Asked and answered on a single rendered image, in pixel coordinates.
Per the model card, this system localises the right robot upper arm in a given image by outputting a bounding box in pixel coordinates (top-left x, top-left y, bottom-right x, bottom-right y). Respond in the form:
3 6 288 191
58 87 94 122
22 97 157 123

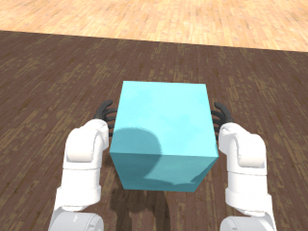
219 216 273 231

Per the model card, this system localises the left robot upper arm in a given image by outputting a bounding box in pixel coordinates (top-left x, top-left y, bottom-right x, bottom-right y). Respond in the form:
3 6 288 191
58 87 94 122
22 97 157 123
50 212 104 231

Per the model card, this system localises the carton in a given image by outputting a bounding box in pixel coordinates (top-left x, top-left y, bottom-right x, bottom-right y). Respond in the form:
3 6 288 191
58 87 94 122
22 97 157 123
110 81 219 193

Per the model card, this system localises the left robot hand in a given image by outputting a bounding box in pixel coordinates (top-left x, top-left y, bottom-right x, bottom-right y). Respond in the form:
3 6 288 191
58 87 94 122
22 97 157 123
93 99 118 137

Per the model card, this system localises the left robot forearm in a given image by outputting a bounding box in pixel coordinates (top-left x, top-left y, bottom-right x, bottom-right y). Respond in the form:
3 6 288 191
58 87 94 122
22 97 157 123
48 118 109 231

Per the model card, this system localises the right robot hand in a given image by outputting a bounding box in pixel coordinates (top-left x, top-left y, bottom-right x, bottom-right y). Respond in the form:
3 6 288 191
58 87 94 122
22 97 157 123
210 102 234 141

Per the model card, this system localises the right robot forearm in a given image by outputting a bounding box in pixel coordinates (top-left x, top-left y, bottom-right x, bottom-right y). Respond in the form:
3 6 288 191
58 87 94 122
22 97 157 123
218 122 277 231

